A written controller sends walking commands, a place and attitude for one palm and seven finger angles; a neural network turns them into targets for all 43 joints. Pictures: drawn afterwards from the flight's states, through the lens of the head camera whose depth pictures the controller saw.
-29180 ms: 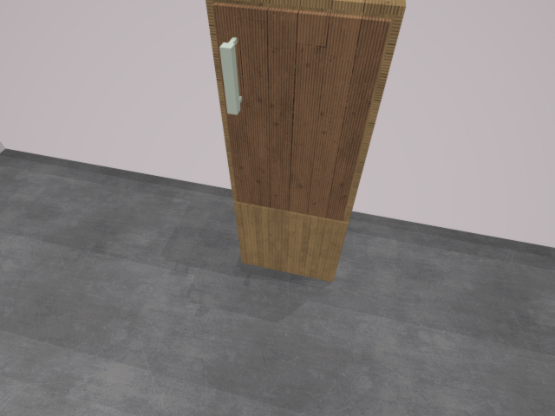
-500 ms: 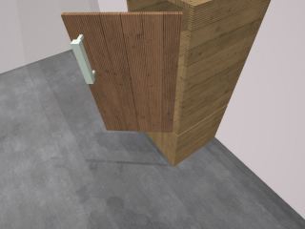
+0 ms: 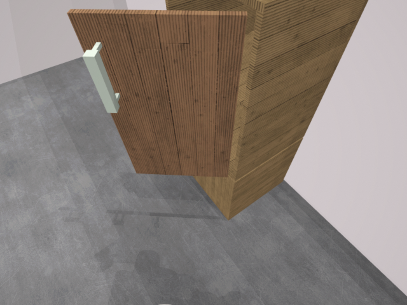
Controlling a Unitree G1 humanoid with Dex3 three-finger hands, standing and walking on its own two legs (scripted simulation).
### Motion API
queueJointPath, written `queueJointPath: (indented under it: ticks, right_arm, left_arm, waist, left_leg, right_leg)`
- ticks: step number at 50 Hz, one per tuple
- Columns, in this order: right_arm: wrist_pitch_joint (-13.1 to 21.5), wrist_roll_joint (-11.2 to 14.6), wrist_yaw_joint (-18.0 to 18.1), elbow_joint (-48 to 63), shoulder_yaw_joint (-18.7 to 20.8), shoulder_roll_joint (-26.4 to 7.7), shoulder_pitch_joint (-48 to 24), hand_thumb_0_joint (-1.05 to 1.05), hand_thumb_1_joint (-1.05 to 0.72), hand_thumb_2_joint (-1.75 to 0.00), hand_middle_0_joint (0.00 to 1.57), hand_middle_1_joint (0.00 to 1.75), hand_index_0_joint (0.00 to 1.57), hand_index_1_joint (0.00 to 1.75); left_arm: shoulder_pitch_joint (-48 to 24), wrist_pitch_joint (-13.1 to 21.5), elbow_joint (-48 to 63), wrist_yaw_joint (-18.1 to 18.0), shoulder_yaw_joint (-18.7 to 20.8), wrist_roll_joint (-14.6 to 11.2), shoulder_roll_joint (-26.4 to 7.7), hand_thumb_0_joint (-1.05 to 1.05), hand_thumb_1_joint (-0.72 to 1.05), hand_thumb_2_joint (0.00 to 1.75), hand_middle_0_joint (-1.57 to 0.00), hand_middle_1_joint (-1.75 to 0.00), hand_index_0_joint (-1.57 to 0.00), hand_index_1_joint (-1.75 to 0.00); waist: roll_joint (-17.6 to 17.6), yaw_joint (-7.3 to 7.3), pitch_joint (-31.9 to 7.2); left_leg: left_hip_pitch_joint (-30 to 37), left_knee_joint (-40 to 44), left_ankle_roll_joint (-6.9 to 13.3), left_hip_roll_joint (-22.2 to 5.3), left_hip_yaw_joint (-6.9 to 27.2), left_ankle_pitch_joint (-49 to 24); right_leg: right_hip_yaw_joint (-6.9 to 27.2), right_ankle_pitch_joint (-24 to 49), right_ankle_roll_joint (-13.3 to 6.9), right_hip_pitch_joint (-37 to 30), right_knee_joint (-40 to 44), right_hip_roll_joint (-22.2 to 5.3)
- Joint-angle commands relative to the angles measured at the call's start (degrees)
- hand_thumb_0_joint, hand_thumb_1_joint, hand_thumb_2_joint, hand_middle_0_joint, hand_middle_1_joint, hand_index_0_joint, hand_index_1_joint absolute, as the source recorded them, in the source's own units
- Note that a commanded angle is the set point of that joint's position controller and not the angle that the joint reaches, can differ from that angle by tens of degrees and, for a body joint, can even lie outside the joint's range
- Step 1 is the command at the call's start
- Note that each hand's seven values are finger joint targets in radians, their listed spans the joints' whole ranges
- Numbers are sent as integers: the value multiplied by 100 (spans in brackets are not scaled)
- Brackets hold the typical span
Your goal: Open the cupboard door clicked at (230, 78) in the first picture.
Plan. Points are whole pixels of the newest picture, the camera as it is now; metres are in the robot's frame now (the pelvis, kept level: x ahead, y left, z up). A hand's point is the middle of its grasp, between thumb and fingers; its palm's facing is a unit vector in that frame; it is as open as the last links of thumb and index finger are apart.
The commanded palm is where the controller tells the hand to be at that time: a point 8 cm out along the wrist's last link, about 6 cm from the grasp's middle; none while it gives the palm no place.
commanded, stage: come to a stop and stand still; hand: left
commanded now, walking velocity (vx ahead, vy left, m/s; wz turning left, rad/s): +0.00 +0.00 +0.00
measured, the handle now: (106, 79) +0.56 +0.27 +0.12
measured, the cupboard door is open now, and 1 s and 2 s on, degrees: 51 51 51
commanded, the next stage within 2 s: look again from close up in 0.38 s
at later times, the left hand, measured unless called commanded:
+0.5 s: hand out of the picture +0.00 +0.20 -0.17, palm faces -0.03 -0.98 -0.21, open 7.4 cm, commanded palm none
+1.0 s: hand out of the picture +0.03 +0.22 -0.17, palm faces -0.05 -0.98 -0.21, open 7.4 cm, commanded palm none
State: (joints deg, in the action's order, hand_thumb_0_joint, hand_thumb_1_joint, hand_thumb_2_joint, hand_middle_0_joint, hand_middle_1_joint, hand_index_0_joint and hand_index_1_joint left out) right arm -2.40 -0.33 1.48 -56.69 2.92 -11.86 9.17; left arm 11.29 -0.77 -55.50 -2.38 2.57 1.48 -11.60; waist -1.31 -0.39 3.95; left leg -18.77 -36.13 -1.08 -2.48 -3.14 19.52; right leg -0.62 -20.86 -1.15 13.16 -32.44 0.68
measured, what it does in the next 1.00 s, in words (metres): stands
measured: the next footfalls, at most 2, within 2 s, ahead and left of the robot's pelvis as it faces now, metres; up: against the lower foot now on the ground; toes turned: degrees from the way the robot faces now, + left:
none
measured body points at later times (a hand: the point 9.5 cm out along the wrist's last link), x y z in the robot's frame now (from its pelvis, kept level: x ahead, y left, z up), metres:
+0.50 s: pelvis -0.03 +0.01 +0.01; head -0.02 +0.02 +0.46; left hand +0.00 +0.25 -0.15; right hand +0.00 -0.22 -0.14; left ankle +0.01 +0.10 -0.73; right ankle -0.04 -0.11 -0.73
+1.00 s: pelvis +0.00 +0.03 +0.01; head +0.02 +0.04 +0.46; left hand +0.04 +0.27 -0.15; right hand +0.04 -0.21 -0.14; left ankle +0.01 +0.10 -0.73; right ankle -0.04 -0.11 -0.73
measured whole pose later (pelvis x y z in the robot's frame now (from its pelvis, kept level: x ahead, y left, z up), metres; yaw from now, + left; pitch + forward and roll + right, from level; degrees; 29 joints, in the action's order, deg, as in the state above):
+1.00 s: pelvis +0.00 +0.03 +0.01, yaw -2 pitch +0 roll +0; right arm 1.7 -0.3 0.9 -62.7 -0.8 -10.7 11.6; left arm 14.3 0.9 -62.0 -1.4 -0.7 1.2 -12.0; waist 1.5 -0.1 1.4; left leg -12.8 -25.7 4.3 2.7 -4.8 13.2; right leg 2.5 -17.0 1.2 9.0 -26.0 -0.6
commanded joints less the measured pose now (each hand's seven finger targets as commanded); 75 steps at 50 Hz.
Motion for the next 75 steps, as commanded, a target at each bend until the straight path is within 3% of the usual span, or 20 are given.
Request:
queueJointPath:
  ticks: [1,5,8,10,15,50,52,53,54,55,56,57,58,60,61,63,65,67,70,75]
  right_arm:
    - [223,20,-94,1010,88,-313,-84,0,-90,-90,20,30,20,30]
    - [187,6,-88,867,0,-233,392,0,-90,-90,20,30,20,30]
    - [251,-90,-73,874,-14,-701,389,0,-90,-90,20,30,20,30]
    - [246,-84,-78,892,-55,-689,133,0,-90,-90,20,30,20,30]
    - [256,-92,-92,697,-119,-606,340,0,-90,-90,20,30,20,30]
    - [519,-13,13,-418,-165,-776,411,0,-90,-90,20,30,20,30]
    - [528,-15,21,-399,-157,-823,348,0,-90,-90,20,30,20,30]
    - [492,41,9,-24,-192,-705,333,0,-90,-90,20,30,20,30]
    - [1243,303,89,1925,117,-1434,744,0,-90,-90,20,30,20,30]
    - [1839,218,295,1774,-172,-901,232,0,-90,-90,20,30,20,30]
    - [1980,273,233,1678,-145,-671,138,0,-90,-90,20,30,20,30]
    - [1967,245,187,1607,-58,-629,411,0,-90,-90,20,30,20,30]
    - [1994,168,135,1911,43,-844,221,0,-90,-90,20,30,20,30]
    - [1878,71,80,2215,127,-953,56,0,-90,-90,20,30,20,30]
    - [1839,105,12,2393,148,-970,11,0,-90,-90,20,30,20,30]
    - [1791,123,-50,2701,214,-972,-286,0,-90,-90,20,30,20,30]
    - [1884,198,-97,3031,251,-1024,-416,0,-90,-90,20,30,20,30]
    - [1852,279,-80,3471,233,-1095,-474,0,-90,-90,20,30,20,30]
    - [1808,333,102,3778,152,-972,-267,0,-90,-90,20,30,20,30]
    - [1854,248,296,3369,44,-867,208,0,-90,-90,20,30,20,30]
  left_arm:
    - [828,348,591,-214,167,23,-971,0,90,90,-20,-30,-20,-30]
    - [356,217,797,-135,-22,-48,-848,0,90,90,-20,-30,-20,-30]
    - [559,110,795,-114,-66,-45,-587,0,90,90,-20,-30,-20,-30]
    - [608,86,661,-49,-111,-34,-622,0,90,90,-20,-30,-20,-30]
    - [627,158,497,28,-170,-42,-710,0,90,90,-20,-30,-20,-30]
    - [583,219,-477,26,-214,-44,-738,0,90,90,-20,-30,-20,-30]
    - [555,223,-463,23,-197,-40,-774,0,90,90,-20,-30,-20,-30]
    - [892,262,-511,-225,-250,11,-428,0,90,90,-20,-30,-20,-30]
    - [-3155,1307,8413,-313,1380,-950,-2414,0,88,89,-20,-32,-20,-32]
    - [-364,1085,7191,-427,955,-538,-1769,0,85,88,-20,-33,-20,-33]
    - [1213,421,6399,-468,85,-769,-438,0,83,87,-21,-34,-21,-34]
    - [1071,413,6053,-371,-102,-995,255,0,81,86,-21,-36,-21,-36]
    - [581,694,6135,-241,157,-1068,-68,0,78,85,-21,-37,-21,-37]
    - [1741,1421,4980,261,758,-1271,-154,0,74,83,-21,-40,-21,-40]
    - [2370,1812,4551,643,929,-1342,-190,0,71,82,-21,-42,-21,-42]
    - [2526,2745,4389,1459,999,-1644,-155,0,67,80,-22,-45,-22,-45]
    - [2228,3474,4391,2263,1147,-1828,-463,0,62,78,-22,-48,-22,-48]
    - [1945,3322,4850,2634,1537,-2055,-947,0,57,76,-22,-51,-22,-51]
    - [1135,2952,6000,2533,1963,-2362,-1342,0,50,73,-23,-55,-23,-55]
    - [108,3322,7118,2203,1832,-2225,-1458,0,39,68,-24,-63,-24,-63]
  waist:
    - [1048,-104,-1462]
    - [657,317,-599]
    - [-276,105,-136]
    - [-376,18,205]
    - [211,109,-6]
    - [174,32,-380]
    - [165,29,-409]
    - [-175,51,-298]
    - [-895,546,-3258]
    - [-1665,-1,-2983]
    - [-1517,181,-2062]
    - [-747,343,-1015]
    - [-290,344,-315]
    - [798,69,-357]
    - [647,-112,-603]
    - [1529,-205,-833]
    - [1313,-126,-1005]
    - [490,-291,-1355]
    - [111,-196,-2050]
    - [-382,234,-2069]
  left_leg:
    - [-1075,-1081,240,248,112,605]
    - [819,486,282,244,142,-817]
    - [420,952,741,-645,1102,-1350]
    - [-125,1394,696,-529,1247,-27]
    - [269,1253,434,-178,785,309]
    - [1062,1534,505,-433,749,-1823]
    - [1140,1487,513,-436,733,-2113]
    - [1090,595,306,-577,635,-3565]
    - [2784,1062,-63,0,887,-4000]
    - [3470,1336,-125,-434,1112,-4496]
    - [2480,1612,-398,-332,1107,-3798]
    - [1806,1550,-270,-256,957,-3251]
    - [960,1211,-146,-173,980,-2319]
    - [-240,338,-71,112,770,-936]
    - [-554,-32,-73,232,626,-1031]
    - [-1565,-766,-40,309,462,-537]
    - [-2308,-1347,30,409,340,-34]
    - [-2461,-1454,116,476,269,244]
    - [-2411,-1645,239,439,264,309]
    - [-2097,-1917,331,229,481,-243]
  right_leg:
    - [1282,7442,-680,-2231,-112,-1464]
    - [846,3630,-465,127,229,-935]
    - [389,574,-76,535,392,-217]
    - [438,58,-92,396,548,-171]
    - [993,-663,-206,694,1266,-478]
    - [656,1410,-40,-117,971,-573]
    - [653,1569,-34,-136,950,-577]
    - [624,2076,65,51,858,-693]
    - [-176,2504,-57,-28,327,-118]
    - [-178,991,-87,618,-460,-16]
    - [-271,184,-40,1077,-857,-38]
    - [-280,64,16,1338,-790,-67]
    - [-383,-105,-5,1522,-471,-74]
    - [-604,221,-65,1756,-85,46]
    - [-557,412,-116,1758,-304,29]
    - [-411,96,-116,2250,-983,20]
    - [61,-309,-103,2471,-1237,-105]
    - [381,-778,-114,2350,-1260,-154]
    - [811,-1230,39,2025,-981,-211]
    - [909,-148,124,2100,-1038,-162]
